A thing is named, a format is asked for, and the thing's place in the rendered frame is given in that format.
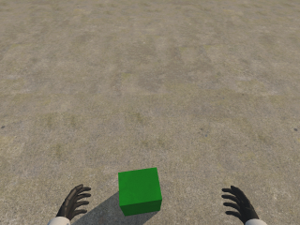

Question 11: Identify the carton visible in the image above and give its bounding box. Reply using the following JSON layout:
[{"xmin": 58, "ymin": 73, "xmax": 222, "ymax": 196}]
[{"xmin": 118, "ymin": 167, "xmax": 162, "ymax": 217}]

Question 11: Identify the left robot hand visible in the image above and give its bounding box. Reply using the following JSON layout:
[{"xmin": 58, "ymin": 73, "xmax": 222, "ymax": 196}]
[{"xmin": 56, "ymin": 184, "xmax": 91, "ymax": 222}]

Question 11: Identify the right robot hand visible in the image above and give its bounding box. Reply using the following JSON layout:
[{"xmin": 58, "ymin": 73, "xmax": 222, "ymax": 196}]
[{"xmin": 221, "ymin": 186, "xmax": 259, "ymax": 225}]

